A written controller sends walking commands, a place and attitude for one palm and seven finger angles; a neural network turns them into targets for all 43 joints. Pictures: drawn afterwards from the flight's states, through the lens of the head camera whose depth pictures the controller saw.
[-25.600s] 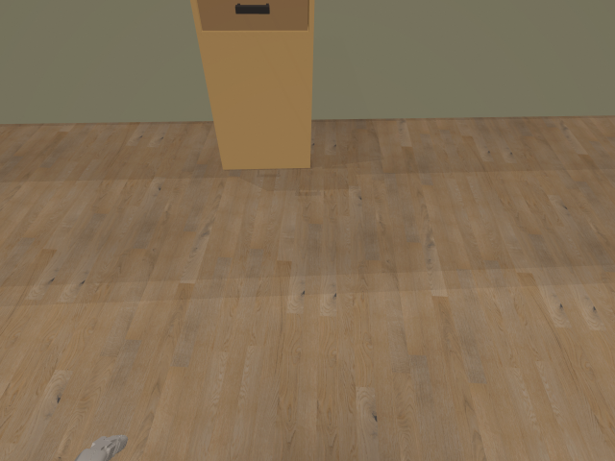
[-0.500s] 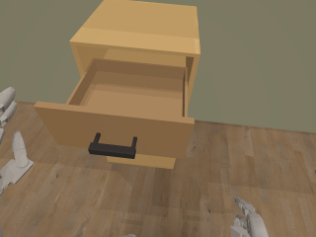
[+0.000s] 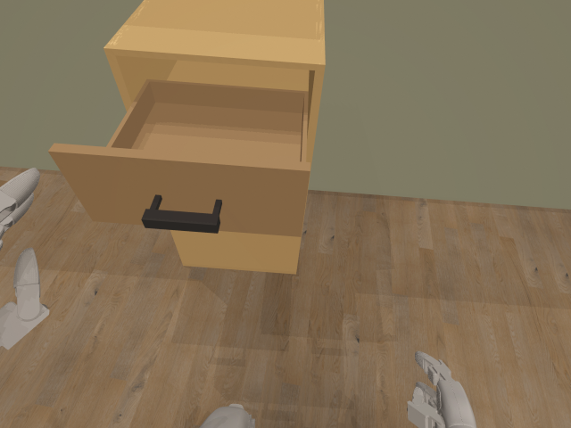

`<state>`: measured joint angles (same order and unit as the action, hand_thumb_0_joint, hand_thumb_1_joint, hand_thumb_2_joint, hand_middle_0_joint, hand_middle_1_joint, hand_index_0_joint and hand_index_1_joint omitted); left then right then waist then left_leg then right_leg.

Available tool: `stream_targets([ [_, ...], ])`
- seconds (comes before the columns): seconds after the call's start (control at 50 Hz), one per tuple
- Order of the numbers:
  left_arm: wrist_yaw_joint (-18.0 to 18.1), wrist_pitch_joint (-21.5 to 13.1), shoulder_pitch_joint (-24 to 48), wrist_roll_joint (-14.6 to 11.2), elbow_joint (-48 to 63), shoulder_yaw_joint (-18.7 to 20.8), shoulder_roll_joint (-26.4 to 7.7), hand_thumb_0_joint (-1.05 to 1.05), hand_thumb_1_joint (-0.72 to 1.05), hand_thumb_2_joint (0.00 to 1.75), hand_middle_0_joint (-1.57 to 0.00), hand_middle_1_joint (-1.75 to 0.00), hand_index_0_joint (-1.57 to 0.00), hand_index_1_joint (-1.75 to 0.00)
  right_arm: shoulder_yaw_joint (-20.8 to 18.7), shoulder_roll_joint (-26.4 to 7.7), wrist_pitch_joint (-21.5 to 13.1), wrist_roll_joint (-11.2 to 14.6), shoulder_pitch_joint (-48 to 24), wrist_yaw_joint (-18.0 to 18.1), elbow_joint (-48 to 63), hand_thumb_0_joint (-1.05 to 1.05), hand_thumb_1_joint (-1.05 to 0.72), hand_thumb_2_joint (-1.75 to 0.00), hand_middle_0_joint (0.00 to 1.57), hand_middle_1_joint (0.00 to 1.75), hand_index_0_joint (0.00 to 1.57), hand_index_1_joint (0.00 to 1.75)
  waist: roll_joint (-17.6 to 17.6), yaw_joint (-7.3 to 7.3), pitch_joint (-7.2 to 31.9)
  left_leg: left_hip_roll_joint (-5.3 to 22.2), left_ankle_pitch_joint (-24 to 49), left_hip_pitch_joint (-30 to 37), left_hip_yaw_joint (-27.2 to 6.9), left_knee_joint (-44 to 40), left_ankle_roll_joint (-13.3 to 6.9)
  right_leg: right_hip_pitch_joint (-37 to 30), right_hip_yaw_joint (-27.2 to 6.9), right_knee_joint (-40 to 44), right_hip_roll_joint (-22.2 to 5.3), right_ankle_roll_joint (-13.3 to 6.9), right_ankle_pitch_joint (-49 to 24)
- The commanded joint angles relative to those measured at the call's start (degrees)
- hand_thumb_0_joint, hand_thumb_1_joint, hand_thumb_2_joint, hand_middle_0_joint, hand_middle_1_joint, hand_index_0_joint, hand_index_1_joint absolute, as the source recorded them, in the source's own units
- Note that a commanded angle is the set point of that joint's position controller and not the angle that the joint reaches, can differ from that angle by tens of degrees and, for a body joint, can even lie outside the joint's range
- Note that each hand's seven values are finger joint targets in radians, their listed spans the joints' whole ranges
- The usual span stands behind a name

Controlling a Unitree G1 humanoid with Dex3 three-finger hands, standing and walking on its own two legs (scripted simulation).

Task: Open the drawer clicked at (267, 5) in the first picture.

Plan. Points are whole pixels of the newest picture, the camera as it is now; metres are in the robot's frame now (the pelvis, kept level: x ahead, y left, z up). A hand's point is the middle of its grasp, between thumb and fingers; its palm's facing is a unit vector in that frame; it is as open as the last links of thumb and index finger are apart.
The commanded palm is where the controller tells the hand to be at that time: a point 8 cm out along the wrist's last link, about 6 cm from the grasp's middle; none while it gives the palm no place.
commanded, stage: stop stepping back and stand still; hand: left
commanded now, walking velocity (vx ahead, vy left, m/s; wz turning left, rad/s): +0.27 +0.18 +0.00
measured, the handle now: (184, 211) +0.44 +0.20 +0.01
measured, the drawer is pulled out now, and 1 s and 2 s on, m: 0.30 0.30 0.30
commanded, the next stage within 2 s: let the arm hang, fingers relaxed in 0.76 s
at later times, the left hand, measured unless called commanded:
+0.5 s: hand out of the picture +0.08 +0.24 +0.20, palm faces +0.47 -0.77 -0.43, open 7.4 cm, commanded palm +0.02 +0.28 +0.20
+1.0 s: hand out of the picture +0.08 +0.23 +0.00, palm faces +0.28 -0.86 -0.42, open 7.4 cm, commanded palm none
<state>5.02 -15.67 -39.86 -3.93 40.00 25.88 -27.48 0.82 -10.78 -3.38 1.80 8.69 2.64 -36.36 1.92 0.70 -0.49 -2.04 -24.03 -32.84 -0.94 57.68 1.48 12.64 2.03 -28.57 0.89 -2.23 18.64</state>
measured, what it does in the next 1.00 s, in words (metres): walks backwards: left foot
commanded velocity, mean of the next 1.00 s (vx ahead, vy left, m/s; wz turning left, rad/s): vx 0.13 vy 0.01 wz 0.00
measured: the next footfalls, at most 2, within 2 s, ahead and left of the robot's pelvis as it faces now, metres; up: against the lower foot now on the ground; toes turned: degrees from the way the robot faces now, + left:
left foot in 0.12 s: -0.04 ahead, +0.11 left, +0.00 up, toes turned +6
left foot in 1.04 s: -0.07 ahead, +0.12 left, +0.00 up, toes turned +9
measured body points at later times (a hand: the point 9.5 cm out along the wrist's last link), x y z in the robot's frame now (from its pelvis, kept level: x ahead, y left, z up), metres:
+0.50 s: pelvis -0.10 -0.01 +0.00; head -0.11 -0.01 +0.45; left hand +0.05 +0.27 +0.22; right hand +0.07 -0.23 -0.09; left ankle -0.08 +0.10 -0.71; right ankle -0.04 -0.10 -0.74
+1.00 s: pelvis -0.11 -0.03 -0.01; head -0.12 -0.06 +0.44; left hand +0.06 +0.27 +0.03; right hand +0.04 -0.26 -0.14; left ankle -0.11 +0.10 -0.72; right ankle -0.09 -0.10 -0.74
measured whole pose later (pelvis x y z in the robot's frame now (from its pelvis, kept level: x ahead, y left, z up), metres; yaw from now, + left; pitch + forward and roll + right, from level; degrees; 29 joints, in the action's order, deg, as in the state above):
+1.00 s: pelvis -0.11 -0.03 -0.01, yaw +8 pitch -1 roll +1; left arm 2.6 -0.8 -16.9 2.1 -9.4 8.7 -15.5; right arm -2.1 -14.6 -1.0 -0.5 12.5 -0.7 -44.6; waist -3.5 1.9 1.8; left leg 0.7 -21.4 -20.5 1.8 41.6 -0.2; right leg 16.8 8.0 -36.1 -1.5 -3.7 19.0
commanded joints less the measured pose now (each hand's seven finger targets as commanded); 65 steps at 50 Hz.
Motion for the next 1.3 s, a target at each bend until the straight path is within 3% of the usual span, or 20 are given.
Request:
stream_targets([
  [0.0,3.71,0.55,2.13,0.79,2.72,4.97,-4.02,0.00,0.90,0.90,-0.20,-0.30,-0.20,-0.30,-1.11,-4.65,-1.40,-0.25,-7.98,2.19,11.69,0.00,-0.90,-0.90,0.20,0.30,0.20,0.30,4.02,1.56,4.03,2.73,0.09,7.32,0.01,-14.47,-0.94,-0.69,-6.28,3.67,-14.06,-4.40,-38.12],
  [0.06,5.36,0.75,3.58,1.07,6.52,3.05,-3.56,0.00,0.90,0.90,-0.20,-0.30,-0.20,-0.30,-2.22,-7.04,-3.17,-0.45,-3.42,2.35,11.47,0.00,-0.90,-0.90,0.20,0.30,0.20,0.30,1.05,1.69,7.80,2.96,15.45,18.02,2.94,-38.12,-2.34,-6.59,-5.63,-1.64,-11.55,-0.76,-33.44],
  [0.1,5.79,0.50,5.07,1.16,12.37,1.53,-4.00,0.00,0.90,0.90,-0.20,-0.30,-0.20,-0.30,-3.54,-9.00,-4.04,-0.41,-3.01,1.93,12.51,0.00,-0.90,-0.90,0.20,0.30,0.20,0.30,-7.57,0.05,9.04,11.94,37.96,25.69,-4.21,-36.58,-5.11,-2.06,-3.52,-4.38,-6.72,2.20,-20.32],
  [0.14,5.83,0.77,5.34,1.89,14.71,3.27,-6.38,0.00,0.90,0.90,-0.20,-0.30,-0.20,-0.30,-4.07,-9.32,-4.85,-0.42,-1.86,0.86,12.61,0.00,-0.90,-0.90,0.20,0.30,0.20,0.30,-10.41,-0.18,10.83,13.77,48.51,29.54,-5.96,-30.76,-5.78,2.13,-0.99,-3.98,-3.72,2.58,-10.55],
  [0.18,5.45,0.48,5.70,1.79,19.07,4.52,-8.36,0.00,0.90,0.90,-0.20,-0.30,-0.20,-0.30,-2.80,-7.47,-5.22,-1.56,-2.45,0.41,12.09,0.00,-0.90,-0.90,0.20,0.30,0.20,0.30,-18.00,-0.33,8.18,13.34,37.17,23.97,-8.96,-37.96,-4.89,2.81,0.49,-6.81,-2.70,2.78,2.77],
  [0.3,5.82,1.87,5.66,0.96,7.17,3.94,-4.80,0.00,0.90,0.90,-0.20,-0.30,-0.20,-0.30,-2.75,-8.37,-4.43,-0.51,-3.30,0.34,11.28,0.00,-0.90,-0.90,0.20,0.30,0.20,0.30,-6.52,0.70,1.53,9.42,-11.86,4.65,-5.43,-40.57,-5.04,-6.25,-0.98,2.65,-2.04,1.38,5.79],
  [0.38,5.15,2.95,7.58,0.73,1.85,2.88,-4.19,0.00,0.90,0.90,-0.20,-0.30,-0.20,-0.30,-3.17,-8.04,-2.32,-0.54,-2.46,0.95,11.19,0.00,-0.90,-0.90,0.20,0.30,0.20,0.30,5.19,1.21,-2.11,1.71,-3.59,8.58,2.17,-16.04,-2.80,10.03,-18.37,15.89,-11.55,-5.90,25.42],
  [0.44,4.88,2.33,11.58,0.99,3.20,1.76,-4.23,0.00,0.90,0.90,-0.20,-0.30,-0.20,-0.30,-3.03,-7.66,-2.62,-0.99,-2.06,0.62,9.58,0.00,-0.90,-0.90,0.20,0.30,0.20,0.30,9.40,1.28,3.28,3.12,1.51,9.03,1.70,-8.70,-3.03,5.03,-18.83,15.40,-17.82,-8.20,12.82],
  [0.52,5.57,2.23,8.60,2.05,4.14,-0.36,-2.61,0.00,0.90,0.90,-0.20,-0.30,-0.20,-0.30,-2.00,-7.02,-2.99,-1.51,-1.69,1.77,10.02,0.00,-0.90,-0.90,0.20,0.30,0.20,0.30,1.20,1.26,0.00,3.23,-2.89,21.17,2.57,-30.34,-4.47,16.82,-8.00,9.84,-9.73,-2.68,23.94],
  [0.56,5.97,0.78,10.57,2.36,10.43,0.96,-3.90,0.00,0.90,0.90,-0.20,-0.30,-0.20,-0.30,-2.37,-9.02,-4.12,-2.00,-1.37,1.67,10.76,0.00,-0.90,-0.90,0.20,0.30,0.20,0.30,-14.63,1.25,-0.36,13.67,-14.60,17.21,-15.61,-43.50,-9.38,14.15,-1.72,-8.61,-0.74,0.81,12.26],
  [0.6,6.40,0.24,11.33,3.41,13.55,4.14,-7.64,0.00,0.90,0.90,-0.20,-0.30,-0.20,-0.30,-2.08,-6.46,-5.37,-2.23,-0.87,1.57,10.29,0.00,-0.90,-0.90,0.20,0.30,0.20,0.30,-18.43,1.13,1.46,19.58,-16.21,13.14,-22.72,-48.81,-12.58,13.88,-0.47,-27.20,-0.25,2.04,9.04],
  [0.72,6.23,1.07,4.75,2.35,7.38,3.04,-4.52,0.00,0.90,0.90,-0.20,-0.30,-0.20,-0.30,-2.17,-7.73,-6.90,-1.53,-0.29,0.86,8.46,0.00,-0.90,-0.90,0.20,0.30,0.20,0.30,-10.07,-0.37,1.11,11.57,3.40,10.25,-5.48,-36.86,-7.19,-2.86,3.69,1.57,-0.26,2.66,1.31],
  [0.78,5.44,0.92,6.40,1.53,2.44,4.03,-5.86,0.00,0.90,0.90,-0.20,-0.30,-0.20,-0.30,-2.91,-7.56,-5.62,-1.46,-0.73,0.58,8.43,0.00,-0.90,-0.90,0.20,0.30,0.20,0.30,8.55,0.97,0.37,2.93,3.70,4.94,1.93,-15.86,-2.28,-3.08,-21.64,15.40,-16.46,-4.88,-6.50],
  [0.82,5.34,0.65,7.94,1.19,2.61,3.35,-4.40,0.00,0.90,0.90,-0.20,-0.30,-0.20,-0.30,-4.07,-7.70,-5.19,-0.82,0.34,0.23,7.50,0.00,-0.90,-0.90,0.20,0.30,0.20,0.30,6.91,0.67,2.79,3.52,0.24,5.86,0.59,-8.85,-1.85,-3.34,-21.37,15.37,-18.07,-6.60,-4.84],
  [0.84,-1.13,11.34,12.62,8.19,-42.24,-16.75,6.12,0.00,0.90,0.90,-0.20,-0.30,-0.20,-0.30,-6.73,-12.81,-6.53,-2.60,-0.49,-4.58,-4.72,0.00,-0.90,-0.90,0.20,0.30,0.20,0.30,2.33,1.37,2.80,8.27,-2.09,-2.13,-0.81,-0.07,-1.98,-2.20,-10.62,2.94,-22.71,-8.25,-27.84],
  [0.88,-3.23,15.14,13.67,6.98,-44.44,-17.75,9.30,0.00,0.90,0.90,-0.20,-0.30,-0.20,-0.30,-4.99,-5.90,-2.10,-1.78,6.09,-3.80,-3.71,0.00,-0.90,-0.90,0.20,0.30,0.20,0.30,3.33,1.94,6.07,4.67,-2.23,5.75,-0.06,-7.65,-1.30,-1.46,-7.45,0.07,-15.94,-8.59,-31.22],
  [0.96,-4.06,15.76,19.70,5.83,-56.22,-20.36,8.68,0.00,0.90,0.90,-0.20,-0.30,-0.20,-0.30,-3.46,-6.08,2.55,-2.82,5.66,-3.50,-3.58,0.00,-0.90,-0.90,0.20,0.30,0.20,0.30,13.26,0.73,0.25,2.65,7.59,14.07,2.19,-22.49,-2.30,3.22,-3.20,0.70,-11.94,-3.65,-23.91],
  [1.02,-4.08,16.30,21.10,5.64,-65.49,-21.50,9.37,0.00,0.90,0.90,-0.20,-0.30,-0.20,-0.30,-3.42,-8.86,2.80,-3.75,3.71,-2.60,-4.68,0.00,-0.90,-0.90,0.20,0.30,0.20,0.30,3.33,-0.58,0.51,8.89,27.07,18.37,-3.87,-26.63,-5.08,3.97,-2.54,-0.44,-7.43,0.37,-17.64],
  [1.14,-4.09,15.92,22.88,4.67,-83.30,-22.25,8.34,0.00,0.90,0.90,-0.20,-0.30,-0.20,-0.30,-1.81,-5.94,3.60,-2.98,4.36,-1.05,-11.89,0.00,-0.90,-0.90,0.20,0.30,0.20,0.30,-10.75,-0.67,-0.08,7.45,16.91,18.09,-0.89,-32.23,-3.09,-2.13,-4.32,5.90,-6.61,-0.60,-10.15],
  [1.28,-3.80,15.37,21.98,4.56,-93.70,-22.83,10.37,0.00,0.90,0.90,-0.20,-0.30,-0.20,-0.30,-2.39,-3.75,4.07,-2.66,8.79,-0.48,-17.87,0.00,-0.90,-0.90,0.20,0.30,0.20,0.30,-4.47,-0.25,0.75,7.89,13.72,22.01,-0.41,-34.53,-2.75,-2.90,-3.60,11.49,-6.96,-1.20,-7.91],
])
